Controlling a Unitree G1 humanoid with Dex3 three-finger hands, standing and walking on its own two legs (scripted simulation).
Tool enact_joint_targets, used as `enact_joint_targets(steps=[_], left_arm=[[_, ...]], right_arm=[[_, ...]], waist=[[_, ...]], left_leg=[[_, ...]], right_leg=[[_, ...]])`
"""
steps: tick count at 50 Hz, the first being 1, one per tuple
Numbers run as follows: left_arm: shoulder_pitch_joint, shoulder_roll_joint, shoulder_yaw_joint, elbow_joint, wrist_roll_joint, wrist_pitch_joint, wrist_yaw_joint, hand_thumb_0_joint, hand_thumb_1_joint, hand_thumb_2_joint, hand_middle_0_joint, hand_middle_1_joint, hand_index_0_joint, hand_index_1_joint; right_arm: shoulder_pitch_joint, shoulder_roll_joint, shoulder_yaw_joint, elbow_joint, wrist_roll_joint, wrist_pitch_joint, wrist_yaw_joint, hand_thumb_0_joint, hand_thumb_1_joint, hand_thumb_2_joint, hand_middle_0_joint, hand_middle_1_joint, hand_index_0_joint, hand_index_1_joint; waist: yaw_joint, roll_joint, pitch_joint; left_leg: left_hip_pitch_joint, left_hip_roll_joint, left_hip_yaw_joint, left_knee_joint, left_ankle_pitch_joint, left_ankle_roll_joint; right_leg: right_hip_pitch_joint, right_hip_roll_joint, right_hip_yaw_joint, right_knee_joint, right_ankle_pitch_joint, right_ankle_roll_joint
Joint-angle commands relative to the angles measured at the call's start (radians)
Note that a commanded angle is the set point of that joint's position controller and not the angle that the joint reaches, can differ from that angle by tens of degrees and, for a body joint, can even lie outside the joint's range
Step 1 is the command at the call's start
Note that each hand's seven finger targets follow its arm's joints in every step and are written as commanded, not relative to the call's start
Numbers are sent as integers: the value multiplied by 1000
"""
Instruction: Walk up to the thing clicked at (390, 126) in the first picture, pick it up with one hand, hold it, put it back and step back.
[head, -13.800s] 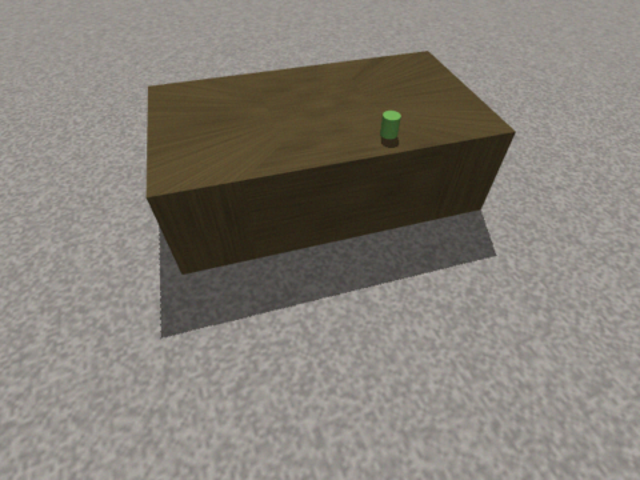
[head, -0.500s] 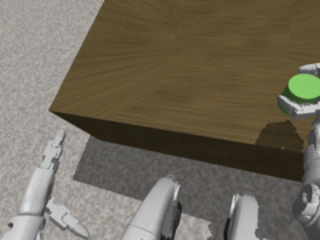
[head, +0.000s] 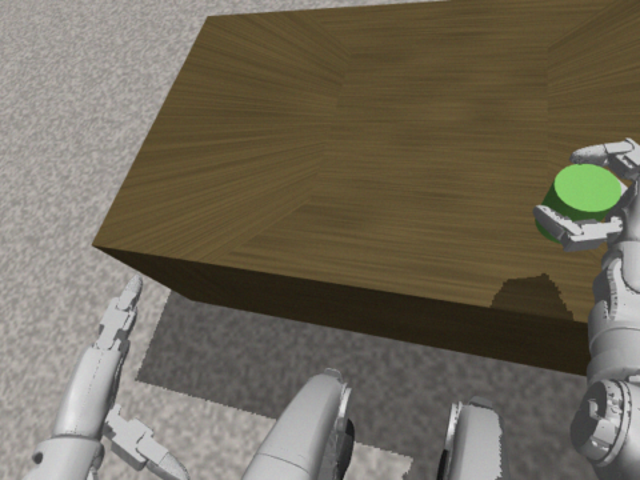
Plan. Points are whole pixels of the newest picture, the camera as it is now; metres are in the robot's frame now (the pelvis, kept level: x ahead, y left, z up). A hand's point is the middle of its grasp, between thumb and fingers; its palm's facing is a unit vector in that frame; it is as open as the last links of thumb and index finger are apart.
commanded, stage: lift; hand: right
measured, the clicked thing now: (574, 205) +0.48 -0.20 -0.03
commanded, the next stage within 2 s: hold in 1.42 s
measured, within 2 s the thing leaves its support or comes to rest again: neither
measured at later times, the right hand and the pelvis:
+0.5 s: hand (628, 210) +0.42 -0.20 +0.08, palm faces +0.15 +0.99 +0.01, open 9.7 cm; pelvis +0.02 +0.00 +0.06, yaw -2 degrees
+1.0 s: hand (634, 220) +0.38 -0.19 +0.12, palm faces +0.15 +0.99 +0.01, open 9.7 cm; pelvis +0.03 +0.00 +0.09, yaw -3 degrees
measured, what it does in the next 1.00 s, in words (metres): rises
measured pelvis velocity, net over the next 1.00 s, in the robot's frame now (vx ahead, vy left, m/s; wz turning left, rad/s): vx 0.03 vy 0.00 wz -0.05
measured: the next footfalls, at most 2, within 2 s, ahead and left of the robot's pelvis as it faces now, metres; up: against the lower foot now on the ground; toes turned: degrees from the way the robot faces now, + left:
none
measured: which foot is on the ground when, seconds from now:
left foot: down 0.00-1.00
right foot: down 0.00-1.00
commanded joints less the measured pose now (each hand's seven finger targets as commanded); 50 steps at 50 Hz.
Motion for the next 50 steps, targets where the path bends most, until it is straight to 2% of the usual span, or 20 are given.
enact_joint_targets(steps=[1, 3, 5, 8, 10, 11, 13, 16, 18, 20, 26, 28, 32, 33, 37, 41, 42, 45, 47, 50], left_arm=[[40, 142, 109, -142, -7, -42, 24, 0, -546, 55, -40, -43, -38, -45], [61, 160, 130, -130, -8, -39, 28, 0, -544, 53, -40, -42, -38, -43], [79, 115, 92, -47, -9, -33, 23, 0, -544, 53, -41, -44, -39, -45], [27, 161, 121, -110, -11, -33, 33, 0, -549, 54, -41, -42, -38, -44], [81, 116, 89, -13, -16, -18, 29, 0, -554, 58, -41, -41, -36, -45], [72, 110, 85, 6, -20, -14, 30, 0, -556, 57, -41, -41, -36, -45], [3, 151, 112, -95, -25, -20, 40, 0, -557, 57, -41, -40, -35, -45], [48, 124, 96, -2, -36, -4, 40, 0, -560, 59, -40, -39, -34, -46], [29, 129, 99, -1, -41, 0, 47, 0, -559, 58, -41, -38, -34, -44], [15, 105, 79, 11, -43, 4, 45, 0, -556, 56, -39, -38, -34, -44], [18, 96, 85, 93, -52, 4, 55, 0, -538, 41, -39, -41, -40, -39], [8, 77, 64, 120, -51, 3, 56, 0, -533, 38, -38, -41, -40, -38], [-16, 132, 117, 104, -57, -1, 72, 0, -535, 39, -36, -41, -38, -38], [-25, 108, 90, 132, -56, 1, 71, 0, -541, 44, -36, -40, -36, -39], [-32, 94, 77, 164, -66, 7, 78, 0, -546, 48, -36, -39, -33, -40], [-42, 112, 96, 157, -69, 8, 85, 0, -538, 42, -36, -39, -36, -38], [-33, 73, 52, 170, -69, 8, 82, 0, -536, 41, -35, -40, -36, -39], [-29, 95, 91, 199, -74, 9, 85, 0, -532, 37, -36, -40, -37, -37], [-41, 70, 46, 172, -73, 6, 83, 0, -534, 38, -35, -39, -36, -37], [-34, 73, 52, 180, -77, 10, 86, 0, -537, 40, -35, -39, -36, -38]], right_arm=[[-340, -168, 5, -275, 14, -76, 0, 0, -273, -1327, 1332, 1460, 1366, 1460], [-296, -159, 5, -273, 19, -69, 0, 0, -261, -1320, 1325, 1454, 1360, 1454], [-268, -88, 44, -285, 33, -65, 5, 0, -269, -1324, 1326, 1456, 1361, 1456], [-264, -122, 35, -383, 36, -62, 0, 0, -264, -1319, 1323, 1452, 1358, 1452], [-179, -37, 72, -330, 49, -43, 6, 0, -276, -1327, 1328, 1457, 1362, 1458], [-171, -59, 59, -349, 54, -39, 4, 0, -265, -1328, 1328, 1460, 1364, 1461], [-209, -77, 62, -489, 62, -40, -1, 0, -236, -1312, 1307, 1443, 1344, 1443], [-63, 27, 112, -401, 79, -4, 6, 0, -241, -1319, 1314, 1451, 1352, 1451], [-98, -13, 100, -493, 80, -1, -3, 0, -230, -1320, 1312, 1452, 1351, 1452], [-76, 53, 146, -480, 86, 8, -3, 0, -243, -1330, 1328, 1466, 1367, 1466], [-20, 70, 171, -566, 99, 15, 0, 0, -230, -1309, 1307, 1444, 1345, 1444], [25, 93, 177, -561, 105, 21, 2, 0, -238, -1310, 1317, 1450, 1354, 1450], [2, 77, 179, -683, 119, 21, -4, 0, -229, -1302, 1310, 1442, 1347, 1443], [46, 95, 189, -651, 116, 30, -8, 0, -213, -1318, 1316, 1458, 1356, 1458], [82, 106, 198, -684, 123, 39, -20, 0, -209, -1302, 1308, 1444, 1347, 1444], [97, 97, 202, -719, 124, 42, -21, 0, -185, -1307, 1302, 1448, 1343, 1448], [132, 120, 217, -693, 127, 45, -19, 0, -189, -1300, 1298, 1441, 1339, 1441], [169, 117, 203, -695, 136, 56, -20, 0, -170, -1294, 1286, 1434, 1328, 1434], [155, 122, 216, -741, 137, 52, -18, 0, -194, -1300, 1301, 1442, 1342, 1442], [187, 151, 241, -748, 142, 59, -15, 0, -209, -1272, 1285, 1412, 1322, 1412]], waist=[[-50, -313, -519], [-43, -272, -517], [-65, -284, -456], [-74, -282, -563], [-86, -243, -450], [-101, -245, -434], [-103, -224, -557], [-104, -139, -395], [-119, -136, -418], [-120, -122, -354], [-151, -126, -288], [-166, -111, -288], [-155, -88, -359], [-180, -92, -333], [-195, -58, -278], [-196, -56, -271], [-204, -43, -248], [-201, -28, -222], [-210, -31, -251], [-211, -41, -258]], left_leg=[[224, -38, 14, -180, 298, 52], [261, -37, 12, -209, 302, 47], [247, -36, 13, -211, 293, 50], [300, -37, 22, -222, 340, 51], [299, -34, 20, -249, 328, 48], [323, -32, 15, -259, 329, 47], [402, -28, 12, -281, 360, 44], [415, -26, 7, -324, 347, 36], [450, -21, -2, -345, 364, 33], [453, -19, -4, -365, 322, 35], [470, -9, -11, -411, 245, 41], [490, -9, -5, -411, 280, 38], [554, -5, -10, -435, 323, 33], [562, -3, -9, -437, 334, 32], [586, 0, -15, -470, 311, 30], [608, 4, -23, -492, 304, 29], [626, 8, -33, -508, 308, 26], [634, 13, -43, -527, 304, 22], [657, 9, -27, -514, 350, 24], [667, 8, -20, -511, 384, 27]], right_leg=[[544, 45, -4, -229, 297, -17], [563, 45, -7, -238, 284, -21], [548, 48, -11, -263, 281, -17], [672, 43, 0, -287, 378, -11], [629, 48, -8, -310, 348, -15], [613, 53, -14, -323, 336, -15], [698, 51, -14, -338, 355, -18], [631, 56, -26, -365, 312, -27], [661, 58, -31, -383, 328, -28], [657, 60, -39, -414, 285, -25], [702, 63, -47, -488, 207, -17], [711, 68, -49, -495, 242, -19], [778, 71, -54, -499, 279, -23], [775, 73, -58, -508, 294, -21], [763, 73, -60, -535, 274, -24], [787, 74, -66, -553, 267, -24], [781, 76, -72, -552, 272, -25], [774, 78, -77, -558, 266, -29], [806, 78, -75, -567, 306, -28], [847, 75, -73, -584, 350, -23]])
